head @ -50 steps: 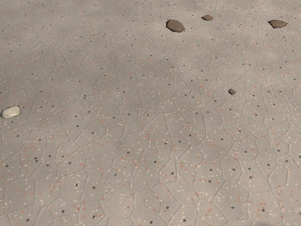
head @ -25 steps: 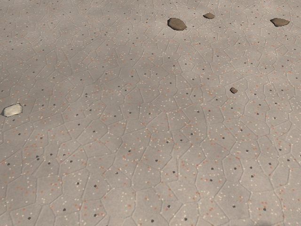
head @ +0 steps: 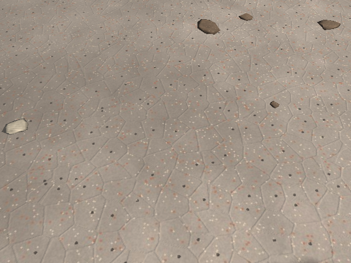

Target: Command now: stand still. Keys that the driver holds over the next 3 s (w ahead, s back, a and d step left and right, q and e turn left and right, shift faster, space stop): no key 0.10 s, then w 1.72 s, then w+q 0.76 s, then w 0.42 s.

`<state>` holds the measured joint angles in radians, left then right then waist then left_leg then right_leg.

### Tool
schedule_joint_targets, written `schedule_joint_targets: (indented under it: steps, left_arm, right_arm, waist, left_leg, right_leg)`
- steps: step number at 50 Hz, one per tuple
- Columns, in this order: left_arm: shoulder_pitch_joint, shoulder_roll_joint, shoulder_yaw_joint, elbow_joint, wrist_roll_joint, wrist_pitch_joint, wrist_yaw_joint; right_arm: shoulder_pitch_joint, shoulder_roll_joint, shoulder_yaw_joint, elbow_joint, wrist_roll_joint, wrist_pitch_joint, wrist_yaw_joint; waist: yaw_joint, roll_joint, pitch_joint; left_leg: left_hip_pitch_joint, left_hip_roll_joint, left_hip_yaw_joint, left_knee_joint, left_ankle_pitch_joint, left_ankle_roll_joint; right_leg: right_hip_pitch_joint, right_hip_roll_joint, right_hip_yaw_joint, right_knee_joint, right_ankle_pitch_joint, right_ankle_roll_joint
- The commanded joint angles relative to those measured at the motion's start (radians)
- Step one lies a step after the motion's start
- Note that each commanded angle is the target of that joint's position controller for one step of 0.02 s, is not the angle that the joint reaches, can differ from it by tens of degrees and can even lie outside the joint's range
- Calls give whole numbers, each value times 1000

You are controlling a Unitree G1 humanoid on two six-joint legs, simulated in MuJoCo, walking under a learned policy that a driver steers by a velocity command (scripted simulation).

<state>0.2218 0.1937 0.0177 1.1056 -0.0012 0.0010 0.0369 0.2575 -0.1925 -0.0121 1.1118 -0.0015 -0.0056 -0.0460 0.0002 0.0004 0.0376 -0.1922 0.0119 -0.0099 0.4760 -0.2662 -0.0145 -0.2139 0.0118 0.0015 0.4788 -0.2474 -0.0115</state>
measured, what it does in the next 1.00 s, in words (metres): walks ahead: right foot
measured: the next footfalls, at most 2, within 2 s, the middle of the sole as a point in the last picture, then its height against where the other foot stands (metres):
right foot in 0.80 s outside the picture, level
left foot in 1.34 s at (145, 206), level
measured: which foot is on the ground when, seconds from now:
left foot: down 0.00-0.82, up 0.84-1.00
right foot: down 0.00-0.36, up 0.38-0.78, down 0.80-1.00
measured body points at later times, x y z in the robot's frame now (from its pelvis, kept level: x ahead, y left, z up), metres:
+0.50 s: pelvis +0.09 +0.04 +0.00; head +0.09 +0.05 +0.45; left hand +0.14 +0.29 -0.15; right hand +0.02 -0.21 -0.14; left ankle +0.01 +0.12 -0.74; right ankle +0.06 -0.10 -0.66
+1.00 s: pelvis +0.36 -0.01 +0.00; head +0.38 -0.01 +0.45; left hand +0.42 +0.25 -0.13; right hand +0.44 -0.27 -0.13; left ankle +0.34 +0.14 -0.65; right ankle +0.40 -0.09 -0.74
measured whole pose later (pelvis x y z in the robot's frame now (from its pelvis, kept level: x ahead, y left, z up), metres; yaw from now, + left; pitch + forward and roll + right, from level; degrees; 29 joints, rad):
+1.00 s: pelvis +0.36 -0.01 +0.00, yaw +1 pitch +0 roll -2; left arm 0.22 0.24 0.05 0.99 0.00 -0.10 -0.04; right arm 0.25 -0.25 -0.06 0.94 0.03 -0.10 -0.02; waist 0.02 0.04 0.03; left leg -0.55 0.11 -0.04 1.19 -0.29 0.05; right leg -0.23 0.07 -0.08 0.35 -0.14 -0.08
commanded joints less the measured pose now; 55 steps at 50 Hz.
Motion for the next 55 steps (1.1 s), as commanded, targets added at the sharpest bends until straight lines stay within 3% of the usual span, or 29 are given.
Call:
schedule_joint_targets:
  steps: [1, 5, 6, 8, 10, 13, 15, 17, 18, 19, 20, 21, 22, 23, 26, 31, 35, 38, 39, 40, 41, 42, 43, 44, 45, 47, 49, 52, 55]
  left_arm:
    - [42, 95, 14, -19, 0, -6, 3]
    - [51, 91, 13, -17, -1, -6, 4]
    - [71, 81, 10, -6, 0, -5, 5]
    - [81, 115, 24, -8, -13, -2, 10]
    - [94, 131, 31, -21, -20, -16, 8]
    - [186, 183, 54, -8, -28, -48, -4]
    - [133, 181, 55, -37, -25, -59, -7]
    - [-1, 180, 52, -89, -40, -57, -13]
    - [-47, 157, 48, -112, -41, -59, -15]
    - [-70, 86, 31, -132, -35, -71, -21]
    - [-87, 71, 26, -175, -34, -95, -20]
    - [-94, 112, 36, -172, -42, -109, -23]
    - [-59, 108, 34, -159, -48, -117, -34]
    - [-43, 107, 36, -147, -40, -122, -39]
    - [-83, 106, 47, -156, -23, -121, -53]
    - [-316, 40, 13, -254, -23, -109, -66]
    - [-392, 85, 14, -306, -34, -108, -81]
    - [-286, 154, 44, -299, -31, -115, -84]
    - [-133, 191, 67, -255, -34, -112, -78]
    - [44, 234, 89, -206, -36, -105, -68]
    - [209, 327, 113, -177, -6, -98, -58]
    - [231, 289, 97, -160, -4, -91, -61]
    - [129, 223, 76, -167, -15, -95, -65]
    - [27, 176, 62, -191, -16, -100, -65]
    - [-50, 146, 51, -200, -6, -110, -72]
    - [-97, 105, 38, -192, 9, -121, -81]
    - [-67, 118, 39, -168, 3, -124, -77]
    - [-6, 169, 48, -147, 5, -125, -54]
    - [49, 184, 50, -141, -1, -116, -37]
  right_arm:
    - [59, -92, -14, -16, 0, -5, -3]
    - [69, -88, -14, -16, 1, -5, -3]
    - [90, -76, -11, -5, 1, -4, -3]
    - [90, -93, -19, -10, 11, -2, -8]
    - [68, -87, -20, -36, 14, -19, -6]
    - [37, -34, -12, -68, 20, -63, 16]
    - [43, -41, -17, -74, 27, -80, 30]
    - [162, -29, -20, -35, 31, -89, 31]
    - [249, -61, -33, 2, 23, -88, 28]
    - [384, -149, -60, 32, 20, -88, 25]
    - [468, -252, -81, 36, 16, -99, 40]
    - [395, -173, -57, 17, 2, -113, 41]
    - [329, -127, -44, -10, 3, -121, 45]
    - [276, -122, -39, -31, 7, -122, 52]
    - [278, -68, -17, -40, 1, -97, 52]
    - [297, -135, -22, -66, -5, -83, 23]
    - [325, -161, -38, -53, 16, -88, 20]
    - [287, -188, -53, -63, 9, -76, 20]
    - [266, -189, -54, -71, 3, -66, 20]
    - [240, -186, -50, -89, -3, -63, 24]
    - [319, -84, -23, -113, -12, -75, 38]
    - [358, -13, -1, -93, 10, -104, 49]
    - [255, -108, -30, -126, 41, -128, 53]
    - [152, -146, -38, -162, 58, -139, 49]
    - [106, -145, -44, -172, 50, -138, 39]
    - [143, -112, -55, -165, 29, -108, 27]
    - [151, -79, -54, -171, 26, -85, 22]
    - [17, -111, -64, -227, 9, -79, 19]
    - [-110, -102, -59, -265, 6, -89, 32]
  waist:
    - [0, 1, 10]
    - [0, 1, 12]
    - [0, -2, -13]
    - [4, -18, 34]
    - [14, -45, 108]
    - [37, -168, 85]
    - [2, -156, 97]
    - [-88, -140, 111]
    - [-116, -70, 104]
    - [-148, 160, 45]
    - [-159, 345, 31]
    - [-110, 182, 78]
    - [-71, 112, 94]
    - [-48, 76, 82]
    - [-40, 89, 66]
    - [-78, 83, 109]
    - [-64, 107, 130]
    - [26, 146, 12]
    - [103, 159, -83]
    - [184, 153, -184]
    - [166, -51, -364]
    - [137, -229, -504]
    - [129, -177, -333]
    - [97, -115, -187]
    - [53, -19, -104]
    - [-21, -42, -62]
    - [-42, -63, -23]
    - [-27, -46, 23]
    - [9, -38, 29]
  left_leg:
    - [-40, 11, -7, -81, 105, 21]
    - [-41, 10, -7, -80, 105, 22]
    - [-32, -2, 6, -80, 11, 24]
    - [-96, -32, 29, -32, -293, 51]
    - [-195, -19, 10, 9, -395, 78]
    - [-286, -29, 63, 221, -201, 76]
    - [-218, 1, 36, 265, -186, 109]
    - [30, -11, 55, 14, -160, 142]
    - [174, 4, 2, -56, -95, 135]
    - [324, 180, -281, -192, -201, 183]
    - [381, 378, -656, -321, -259, 302]
    - [346, 395, -671, -309, -239, 313]
    - [340, 354, -558, -298, -175, 278]
    - [332, 309, -450, -304, -98, 243]
    - [285, 219, -212, -317, 254, 179]
    - [116, 159, -75, -380, 333, 179]
    - [191, 214, -59, -382, 391, 177]
    - [307, 237, -27, -196, 858, 141]
    - [292, 214, 0, -24, 1002, 122]
    - [142, 179, 12, 199, 933, 92]
    - [-234, 50, 36, 598, 486, 41]
    - [-413, -84, -81, 881, -260, 25]
    - [-519, -16, -141, 969, -239, 57]
    - [-538, 38, -99, 953, -158, 74]
    - [-489, 86, -77, 887, -77, 77]
    - [-360, 137, -81, 789, -17, 79]
    - [-348, 151, -64, 721, -13, 69]
    - [-466, 170, -52, 564, 129, 33]
    - [-480, 148, -26, 333, 309, 24]
  right_leg:
    - [6, -32, 32, -86, 106, -22]
    - [4, -31, 30, -84, 106, -21]
    - [14, -22, 22, -90, -1, -23]
    - [-44, -14, 32, -87, -360, -56]
    - [-95, -76, 124, -128, -533, -102]
    - [0, -267, 411, -258, -602, -210]
    - [-91, -316, 473, -299, -558, -233]
    - [-251, -222, 306, -235, -464, -163]
    - [-343, -140, 194, -100, -338, -116]
    - [-474, -21, 7, 244, -193, -47]
    - [-643, 39, -26, 487, -285, -33]
    - [-715, -27, 55, 664, -265, -50]
    - [-750, -61, 75, 724, -162, -68]
    - [-747, -89, 61, 723, -78, -75]
    - [-667, -122, 9, 607, 52, -54]
    - [-487, -60, -77, 231, 238, -12]
    - [-419, -44, -65, 84, 271, -47]
    - [-239, 14, -85, 63, 210, -99]
    - [-55, 45, -102, 64, 199, -126]
    - [217, -5, -45, 74, 209, -162]
    - [629, -280, 353, 71, 70, -295]
    - [722, -435, 783, -150, -92, -387]
    - [580, -379, 703, -204, -147, -326]
    - [392, -347, 526, -225, -78, -284]
    - [209, -310, 402, -261, 40, -259]
    - [19, -241, 256, -315, 110, -230]
    - [-63, -223, 193, -363, 127, -241]
    - [-54, -223, 152, -400, 164, -254]
    - [-7, -191, 88, -393, 223, -218]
